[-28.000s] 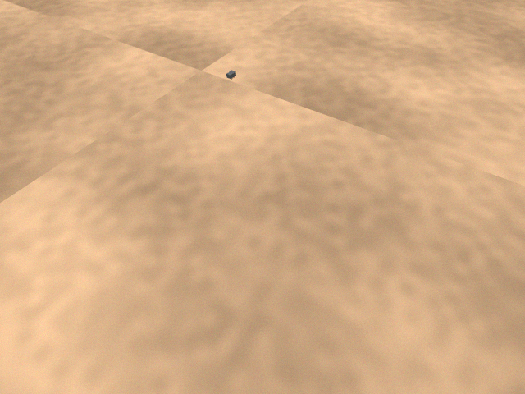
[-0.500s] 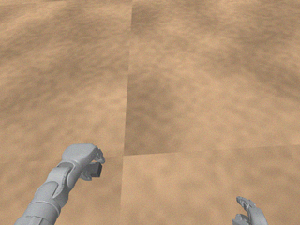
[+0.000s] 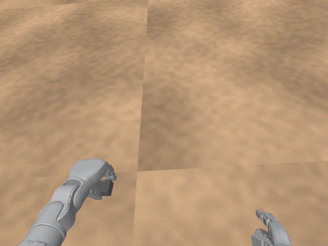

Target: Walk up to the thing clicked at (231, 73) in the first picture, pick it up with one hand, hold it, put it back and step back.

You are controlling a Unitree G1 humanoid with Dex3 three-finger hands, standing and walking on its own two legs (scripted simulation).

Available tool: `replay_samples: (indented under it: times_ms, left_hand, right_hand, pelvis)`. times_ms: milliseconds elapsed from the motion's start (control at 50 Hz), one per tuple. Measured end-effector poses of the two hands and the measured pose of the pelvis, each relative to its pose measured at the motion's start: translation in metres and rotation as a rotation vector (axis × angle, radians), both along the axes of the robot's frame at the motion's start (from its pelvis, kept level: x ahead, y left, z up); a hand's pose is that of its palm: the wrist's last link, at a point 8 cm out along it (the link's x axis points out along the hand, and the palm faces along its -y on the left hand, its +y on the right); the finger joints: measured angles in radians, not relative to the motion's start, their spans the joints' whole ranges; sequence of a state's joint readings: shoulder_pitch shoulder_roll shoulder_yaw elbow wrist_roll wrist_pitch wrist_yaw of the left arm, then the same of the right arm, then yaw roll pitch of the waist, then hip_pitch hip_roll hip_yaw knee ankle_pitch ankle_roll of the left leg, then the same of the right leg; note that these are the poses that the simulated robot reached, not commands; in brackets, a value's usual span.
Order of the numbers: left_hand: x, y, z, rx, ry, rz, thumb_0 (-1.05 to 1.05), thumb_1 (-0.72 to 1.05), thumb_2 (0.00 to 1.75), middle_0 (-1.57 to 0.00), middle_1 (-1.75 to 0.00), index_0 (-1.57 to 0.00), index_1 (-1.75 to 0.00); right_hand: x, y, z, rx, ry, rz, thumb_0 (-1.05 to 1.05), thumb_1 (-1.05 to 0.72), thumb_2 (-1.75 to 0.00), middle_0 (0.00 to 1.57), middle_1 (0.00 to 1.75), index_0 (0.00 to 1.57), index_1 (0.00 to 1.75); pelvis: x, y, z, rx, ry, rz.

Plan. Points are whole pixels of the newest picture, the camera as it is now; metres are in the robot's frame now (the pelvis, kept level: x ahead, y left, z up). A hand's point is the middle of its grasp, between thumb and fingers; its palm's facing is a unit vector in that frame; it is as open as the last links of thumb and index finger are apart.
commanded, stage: hold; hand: left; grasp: from above
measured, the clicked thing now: (99, 187) +0.30 +0.21 -0.07
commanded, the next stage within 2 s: crouch in 0.38 s
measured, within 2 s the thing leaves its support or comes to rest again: neither
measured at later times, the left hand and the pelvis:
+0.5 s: hand (97, 183) +0.30 +0.21 -0.03, palm faces -0.47 -0.02 -0.88, open 6.6 cm; pelvis +0.01 +0.00 +0.00, yaw +0 degrees
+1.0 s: hand (112, 192) +0.33 +0.21 -0.18, palm faces -0.41 +0.09 -0.91, open 6.6 cm; pelvis -0.02 +0.00 -0.08, yaw +1 degrees
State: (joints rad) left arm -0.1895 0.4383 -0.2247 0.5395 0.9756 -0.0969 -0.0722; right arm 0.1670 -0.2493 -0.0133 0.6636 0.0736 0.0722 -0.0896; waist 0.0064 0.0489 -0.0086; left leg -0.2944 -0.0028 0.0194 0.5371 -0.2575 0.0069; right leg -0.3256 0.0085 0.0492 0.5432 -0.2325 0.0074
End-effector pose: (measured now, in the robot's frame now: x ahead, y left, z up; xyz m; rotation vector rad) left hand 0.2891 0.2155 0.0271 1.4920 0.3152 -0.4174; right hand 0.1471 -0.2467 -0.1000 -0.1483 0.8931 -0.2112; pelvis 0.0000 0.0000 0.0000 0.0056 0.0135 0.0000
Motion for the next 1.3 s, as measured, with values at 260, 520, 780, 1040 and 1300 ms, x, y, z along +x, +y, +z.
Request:
replay_samples:
  times_ms: [260,520,780,1040,1300]
  left_hand:
    - [0.01,-0.002,0.0,0.006,-0.006,-0.001,0.0,0.51,0.0,-1.04,-0.06,-1.08,-0.02]
    - [0.014,-0.005,-0.004,0.005,0.024,-0.009,0.0,0.51,0.0,-1.03,-0.08,-1.07,-0.02]
    - [0.016,-0.004,-0.045,0.022,-0.002,-0.012,0.0,0.51,0.0,-1.04,-0.06,-1.08,0.0]
    - [0.052,-0.009,-0.171,0.104,-0.053,-0.065,0.0,0.51,0.0,-1.03,-0.09,-1.07,-0.03]
    - [0.087,-0.015,-0.297,0.11,-0.032,-0.015,0.0,0.51,0.0,-1.04,-0.08,-1.07,-0.03]
  right_hand:
    - [0.004,-0.003,-0.002,-0.001,0.029,-0.001,0.01,-0.91,-0.91,0.2,0.3,0.21,0.3]
    - [0.003,-0.008,-0.002,0.0,0.048,-0.021,0.01,-0.91,-0.91,0.2,0.3,0.21,0.3]
    - [-0.003,-0.011,-0.01,-0.023,0.093,-0.007,0.01,-0.9,-0.9,0.2,0.3,0.21,0.3]
    - [-0.072,-0.035,-0.105,-0.119,0.27,-0.024,0.0,-0.9,-0.9,0.2,0.3,0.21,0.3]
    - [-0.166,-0.02,-0.224,-0.103,0.469,-0.096,0.0,-0.9,-0.9,0.2,0.3,0.21,0.3]
  pelvis:
    - [0.006,-0.003,0.002,0.0,0.006,0.004]
    - [0.012,-0.004,0.003,0.0,0.009,0.002]
    - [0.006,-0.004,-0.009,-0.003,0.076,0.016]
    - [-0.026,0.0,-0.101,-0.031,0.348,0.03]
    - [-0.053,0.008,-0.209,-0.046,0.536,0.025]
